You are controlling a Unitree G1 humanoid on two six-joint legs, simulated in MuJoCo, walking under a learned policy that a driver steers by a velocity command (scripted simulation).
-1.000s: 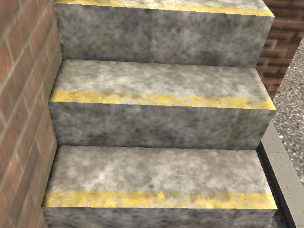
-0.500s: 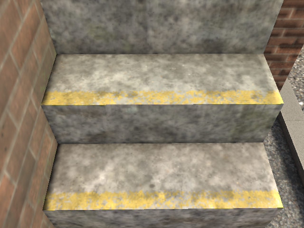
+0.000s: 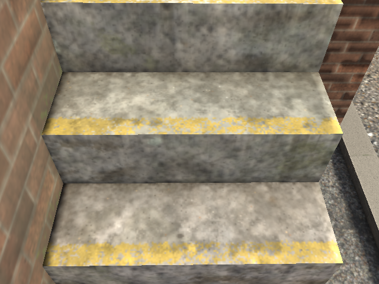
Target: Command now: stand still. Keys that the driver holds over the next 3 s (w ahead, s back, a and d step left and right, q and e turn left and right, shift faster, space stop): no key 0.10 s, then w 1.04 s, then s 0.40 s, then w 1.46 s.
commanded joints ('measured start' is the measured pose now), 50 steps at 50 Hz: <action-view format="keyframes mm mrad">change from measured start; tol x32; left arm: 1 10 66 14 -58 -1 -10 2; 50 55 230 34 -66 55 -53 21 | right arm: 1 59 -94 -19 -19 0 -9 -1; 50 -112 -76 51 -281 33 -17 23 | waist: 1 2 -9 -9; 50 1 -164 -3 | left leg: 1 -9 47 -40 -61 17 92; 15 -88 49 -78 -102 -262 209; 42 71 121 -39 -34 584 249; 44 -49 45 18 188 633 181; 47 -388 -13 57 464 -272 130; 50 -600 -26 -108 1453 -626 47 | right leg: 1 3 -119 114 -91 -15 -40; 17 -46 -86 109 -54 -240 -76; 35 148 -90 52 105 807 -69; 41 -54 -50 -11 154 -128 14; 44 382 -121 84 1 681 -50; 50 175 -456 298 -108 667 -277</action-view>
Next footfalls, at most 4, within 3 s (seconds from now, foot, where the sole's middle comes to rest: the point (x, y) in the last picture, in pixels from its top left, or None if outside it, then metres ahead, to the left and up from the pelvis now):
1.28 left None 0.20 0.23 -0.58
1.84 right None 0.03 -0.07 -0.78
2.34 left None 0.17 0.25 -0.57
3.00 right None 0.01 -0.11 -0.78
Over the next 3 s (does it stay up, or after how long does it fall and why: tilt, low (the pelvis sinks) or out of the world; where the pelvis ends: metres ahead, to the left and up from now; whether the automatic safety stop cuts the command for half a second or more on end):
stays up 0.03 0.01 0.04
